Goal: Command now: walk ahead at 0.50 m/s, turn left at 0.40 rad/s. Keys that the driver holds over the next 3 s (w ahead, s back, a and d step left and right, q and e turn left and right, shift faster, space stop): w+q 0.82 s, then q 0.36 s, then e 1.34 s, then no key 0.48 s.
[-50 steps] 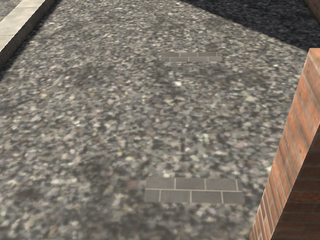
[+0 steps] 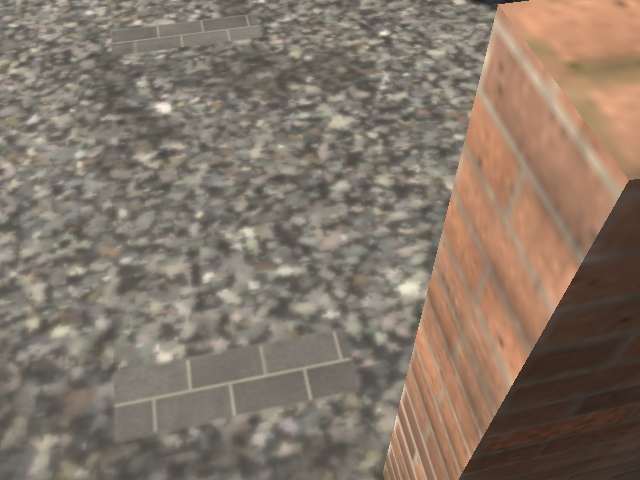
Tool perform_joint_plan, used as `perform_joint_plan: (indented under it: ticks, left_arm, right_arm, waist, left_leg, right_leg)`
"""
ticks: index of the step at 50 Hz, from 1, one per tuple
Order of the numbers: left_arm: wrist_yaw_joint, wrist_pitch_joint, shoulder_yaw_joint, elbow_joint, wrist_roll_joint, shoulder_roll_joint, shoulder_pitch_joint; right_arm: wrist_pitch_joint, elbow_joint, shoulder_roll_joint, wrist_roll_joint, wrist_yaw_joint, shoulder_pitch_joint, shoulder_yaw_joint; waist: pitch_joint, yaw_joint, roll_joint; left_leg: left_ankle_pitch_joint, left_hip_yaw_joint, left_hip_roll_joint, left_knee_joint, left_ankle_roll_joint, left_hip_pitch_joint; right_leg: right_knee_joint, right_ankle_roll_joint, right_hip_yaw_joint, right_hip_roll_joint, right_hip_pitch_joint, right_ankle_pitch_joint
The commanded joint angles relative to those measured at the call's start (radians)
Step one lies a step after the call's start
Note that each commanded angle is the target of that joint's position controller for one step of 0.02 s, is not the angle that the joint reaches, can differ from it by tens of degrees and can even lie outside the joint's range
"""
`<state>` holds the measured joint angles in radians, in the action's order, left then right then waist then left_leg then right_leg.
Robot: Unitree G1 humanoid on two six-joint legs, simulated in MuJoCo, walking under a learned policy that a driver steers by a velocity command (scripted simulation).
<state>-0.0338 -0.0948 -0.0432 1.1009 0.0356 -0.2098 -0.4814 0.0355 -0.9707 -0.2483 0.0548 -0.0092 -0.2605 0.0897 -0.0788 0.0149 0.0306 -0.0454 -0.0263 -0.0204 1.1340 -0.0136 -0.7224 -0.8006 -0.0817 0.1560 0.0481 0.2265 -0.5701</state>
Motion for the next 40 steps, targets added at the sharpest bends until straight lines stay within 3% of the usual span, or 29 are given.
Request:
perform_joint_plan:
  ticks: [1, 4, 5, 8, 9, 10, 11, 12, 13, 14, 15, 16, 17, 18, 19, 20, 21, 22, 24, 25, 26, 32, 33, 35, 36, 37, 38, 39, 40]
  left_arm:
    - [0.031, -0.027, 0.002, -0.037, 0.009, -0.010, 0.010]
    - [0.061, -0.008, 0.016, -0.055, 0.013, -0.035, 0.053]
    - [0.073, 0.002, 0.021, -0.047, -0.001, -0.036, 0.038]
    - [0.097, 0.051, -0.002, -0.045, 0.060, -0.131, -0.052]
    - [0.105, 0.059, -0.012, -0.028, 0.050, -0.152, 0.007]
    - [0.102, 0.059, -0.012, -0.056, 0.054, -0.119, -0.005]
    - [0.101, 0.059, -0.021, -0.035, 0.048, -0.113, 0.021]
    - [0.084, 0.046, -0.044, -0.081, 0.044, -0.142, 0.220]
    - [0.077, 0.032, -0.045, -0.185, 0.040, -0.102, 0.185]
    - [0.064, 0.045, -0.033, -0.219, 0.039, -0.081, 0.117]
    - [0.072, 0.067, -0.033, -0.203, 0.022, -0.063, 0.107]
    - [0.072, 0.084, -0.012, -0.221, 0.033, -0.002, 0.142]
    - [0.082, 0.095, 0.007, -0.239, 0.035, 0.022, 0.085]
    - [0.083, 0.102, -0.007, -0.256, 0.036, -0.045, 0.147]
    - [0.085, 0.116, -0.004, -0.298, 0.030, -0.038, 0.315]
    - [0.081, 0.117, -0.004, -0.307, 0.042, -0.022, 0.367]
    - [0.072, 0.115, -0.002, -0.261, 0.047, -0.002, 0.266]
    - [0.065, 0.115, -0.004, -0.247, 0.037, -0.009, 0.221]
    - [0.062, 0.115, -0.025, -0.327, 0.014, -0.039, 0.425]
    - [0.063, 0.119, -0.034, -0.361, 0.012, -0.056, 0.557]
    - [0.046, 0.120, -0.015, -0.379, 0.031, -0.035, 0.590]
    - [0.026, 0.052, -0.045, -0.365, -0.004, -0.066, 0.559]
    - [0.025, 0.018, -0.029, -0.324, -0.030, -0.063, 0.491]
    - [0.045, 0.004, -0.039, -0.277, -0.068, -0.072, 0.373]
    - [0.054, 0.004, -0.045, -0.242, -0.059, -0.076, 0.300]
    - [0.052, 0.020, -0.007, -0.247, -0.001, -0.005, 0.318]
    - [0.056, 0.034, -0.001, -0.247, -0.039, 0.005, 0.321]
    - [0.071, 0.033, -0.027, -0.218, -0.065, -0.078, 0.339]
    - [0.072, 0.009, -0.040, -0.196, -0.065, -0.141, 0.289]
  right_arm:
    - [-0.031, 0.126, -0.008, 0.005, 0.031, 0.190, -0.002]
    - [-0.048, 0.105, 0.050, -0.030, 0.078, 0.144, -0.019]
    - [-0.051, 0.063, 0.034, -0.007, 0.072, 0.086, -0.011]
    - [-0.062, 0.164, 0.012, -0.028, 0.068, 0.336, -0.013]
    - [-0.035, 0.131, 0.018, 0.003, 0.073, 0.212, -0.004]
    - [-0.048, 0.099, -0.024, -0.042, 0.051, 0.077, 0.002]
    - [-0.047, 0.043, -0.040, -0.041, 0.060, -0.115, 0.018]
    - [-0.035, -0.043, -0.120, -0.026, 0.065, -0.312, 0.047]
    - [-0.039, -0.024, -0.159, -0.062, 0.057, -0.276, 0.029]
    - [-0.049, 0.022, -0.122, -0.094, 0.053, -0.199, 0.002]
    - [-0.053, 0.012, -0.102, -0.083, 0.041, -0.210, -0.006]
    - [-0.054, 0.019, -0.080, -0.080, 0.021, -0.209, -0.016]
    - [-0.075, -0.005, -0.124, -0.057, 0.005, -0.264, -0.015]
    - [-0.085, 0.001, -0.117, -0.028, -0.003, -0.219, -0.025]
    - [-0.094, 0.024, -0.077, -0.016, -0.009, -0.135, -0.042]
    - [-0.088, 0.024, -0.101, -0.008, -0.015, -0.127, -0.032]
    - [-0.090, 0.006, -0.122, 0.004, -0.019, -0.165, -0.028]
    - [-0.084, 0.001, -0.110, -0.016, -0.021, -0.187, -0.031]
    - [-0.091, -0.028, -0.008, -0.052, -0.022, -0.312, -0.058]
    - [-0.097, -0.045, 0.039, -0.032, -0.018, -0.417, -0.070]
    - [-0.109, -0.027, 0.018, -0.018, -0.016, -0.410, -0.055]
    - [-0.114, 0.020, 0.000, -0.011, -0.015, -0.377, -0.036]
    - [-0.103, 0.033, 0.004, -0.042, -0.012, -0.280, -0.031]
    - [-0.085, 0.017, 0.016, -0.038, -0.006, -0.297, -0.023]
    - [-0.074, -0.001, 0.011, -0.030, -0.005, -0.324, -0.019]
    - [-0.026, 0.001, -0.015, -0.066, -0.013, -0.351, 0.022]
    - [-0.014, 0.035, -0.049, -0.067, -0.013, -0.281, 0.038]
    - [-0.046, 0.026, -0.033, -0.018, 0.015, -0.293, 0.034]
    - [-0.064, 0.035, 0.001, -0.020, 0.044, -0.309, 0.020]
  waist:
    - [-0.005, 0.015, -0.060]
    - [0.026, -0.013, -0.075]
    - [0.029, -0.036, -0.113]
    - [-0.180, 0.098, -0.047]
    - [-0.081, -0.002, -0.133]
    - [-0.062, -0.021, -0.017]
    - [0.022, -0.158, -0.004]
    - [0.058, -0.311, 0.174]
    - [-0.016, -0.143, 0.304]
    - [0.075, -0.053, 0.273]
    - [0.104, -0.031, 0.099]
    - [0.134, -0.012, 0.044]
    - [0.220, 0.014, 0.227]
    - [0.134, 0.046, 0.120]
    - [-0.015, 0.061, 0.012]
    - [0.013, 0.033, -0.036]
    - [0.094, 0.038, 0.041]
    - [0.139, 0.041, 0.061]
    - [0.091, -0.051, 0.058]
    - [0.028, -0.124, 0.114]
    - [0.048, -0.116, 0.069]
    - [-0.040, -0.155, -0.025]
    - [-0.030, -0.086, -0.069]
    - [-0.031, -0.071, 0.009]
    - [-0.030, -0.052, -0.031]
    - [-0.016, -0.051, 0.101]
    - [0.054, 0.001, 0.209]
    - [0.044, -0.047, 0.059]
    - [-0.026, -0.030, 0.012]
  left_leg:
    - [-0.559, -0.074, -0.009, -0.358, -0.021, -0.025]
    - [-0.737, 0.082, 0.059, -0.436, -0.018, 0.376]
    - [-0.691, 0.054, 0.059, -0.287, -0.037, 0.396]
    - [-0.225, 0.121, 0.042, -0.503, -0.054, 0.130]
    - [-0.253, 0.030, -0.016, -0.300, -0.098, 0.268]
    - [-0.148, 0.073, -0.008, -0.641, -0.117, 0.294]
    - [-0.186, -0.004, -0.023, -0.739, -0.155, 0.637]
    - [-0.340, 0.040, -0.015, -0.663, -0.208, 0.920]
    - [-0.831, -0.158, -0.108, -0.473, -0.217, 0.953]
    - [-1.043, -0.307, -0.173, -0.473, -0.239, 0.989]
    - [-0.700, -0.391, -0.208, -0.553, -0.287, 0.912]
    - [-0.431, -0.505, -0.222, -0.613, -0.338, 0.783]
    - [-0.177, -0.699, -0.318, -0.625, -0.419, 0.774]
    - [0.099, -0.668, -0.277, -0.695, -0.385, 0.639]
    - [0.061, -0.523, -0.183, -0.752, -0.351, 0.319]
    - [0.034, -0.449, -0.120, -0.785, -0.320, 0.222]
    - [-0.136, -0.442, -0.126, -0.732, -0.305, 0.249]
    - [-0.181, -0.426, -0.117, -0.698, -0.294, 0.326]
    - [0.121, -0.449, -0.034, -0.607, -0.268, 0.563]
    - [0.176, -0.445, -0.008, -0.607, -0.262, 0.685]
    - [0.306, -0.458, 0.007, -0.615, -0.263, 0.595]
    - [0.415, -0.504, 0.064, -0.477, -0.247, 0.490]
    - [0.540, -0.488, 0.054, -0.456, -0.239, 0.477]
    - [0.559, -0.429, 0.076, -0.312, -0.209, 0.408]
    - [0.564, -0.376, 0.105, -0.184, -0.200, 0.398]
    - [0.787, -0.284, 0.237, 0.032, -0.184, 0.264]
    - [0.926, -0.276, 0.236, 0.096, -0.207, 0.157]
    - [0.833, -0.250, 0.147, -0.010, -0.217, 0.139]
    - [0.836, -0.329, 0.166, 0.136, -0.230, -0.025]
  right_leg:
    - [0.119, -0.051, -0.218, -0.257, 0.027, 0.294]
    - [0.023, -0.035, -0.114, -0.218, 0.281, 0.177]
    - [-0.051, -0.045, -0.170, -0.253, 0.277, 0.170]
    - [-0.122, -0.035, -0.173, -0.270, 0.075, 0.355]
    - [-0.268, -0.057, -0.251, -0.344, 0.122, 0.417]
    - [-0.449, -0.029, -0.140, -0.271, 0.024, 0.574]
    - [-0.748, -0.041, -0.156, -0.244, 0.178, 0.602]
    - [-1.173, -0.005, -0.019, -0.115, 0.457, 0.093]
    - [-1.333, 0.046, -0.015, -0.016, 0.795, -0.161]
    - [-1.210, 0.039, -0.049, -0.073, 0.885, -0.098]
    - [-1.124, 0.061, -0.102, -0.083, 0.864, -0.070]
    - [-1.118, 0.065, -0.134, -0.082, 0.831, -0.073]
    - [-1.068, 0.056, -0.244, -0.101, 0.879, -0.018]
    - [-0.777, 0.065, -0.272, -0.123, 0.859, 0.156]
    - [-0.545, 0.096, -0.233, -0.127, 0.668, 0.297]
    - [-0.388, 0.112, -0.190, -0.108, 0.471, 0.386]
    - [-0.458, 0.101, -0.180, -0.100, 0.373, 0.558]
    - [-0.469, 0.089, -0.193, -0.109, 0.379, 0.587]
    - [-0.270, 0.079, -0.251, -0.114, 0.632, 0.710]
    - [-0.222, 0.091, -0.224, -0.096, 0.782, 0.582]
    - [-0.134, 0.081, -0.216, -0.069, 0.685, 0.673]
    - [0.133, 0.100, -0.255, -0.018, 0.378, 0.733]
    - [0.290, 0.108, -0.268, -0.047, 0.236, 0.745]
    - [0.470, 0.114, -0.288, -0.106, -0.039, 0.882]
    - [0.596, 0.107, -0.272, -0.132, -0.138, 1.004]
    - [0.829, 0.089, -0.390, -0.263, -0.393, 1.118]
    - [0.751, 0.113, -0.331, -0.296, -0.521, 1.005]
    - [0.514, 0.108, -0.149, -0.168, -0.457, 0.695]
    - [0.499, 0.066, -0.271, -0.242, -0.523, 0.647]
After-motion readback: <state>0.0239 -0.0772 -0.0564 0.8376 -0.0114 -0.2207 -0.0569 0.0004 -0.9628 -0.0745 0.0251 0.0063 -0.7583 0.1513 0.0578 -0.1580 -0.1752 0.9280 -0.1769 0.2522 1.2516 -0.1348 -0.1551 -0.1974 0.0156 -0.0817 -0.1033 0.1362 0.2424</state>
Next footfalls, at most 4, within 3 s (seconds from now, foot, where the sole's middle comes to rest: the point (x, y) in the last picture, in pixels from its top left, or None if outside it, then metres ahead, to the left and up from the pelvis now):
0.22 left None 0.22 0.08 -0.92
0.80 right None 0.54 -0.09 -1.11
1.12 left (188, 459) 0.61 0.39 -1.11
1.46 right None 0.54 0.23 -1.11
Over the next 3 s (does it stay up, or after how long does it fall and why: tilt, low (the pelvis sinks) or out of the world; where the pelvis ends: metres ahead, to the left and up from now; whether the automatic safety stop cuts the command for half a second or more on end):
stays up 0.50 0.31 -0.34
